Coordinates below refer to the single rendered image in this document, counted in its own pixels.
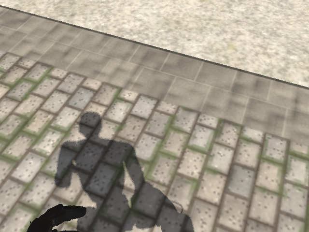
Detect left robot hand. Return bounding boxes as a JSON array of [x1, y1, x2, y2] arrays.
[[27, 204, 87, 232]]

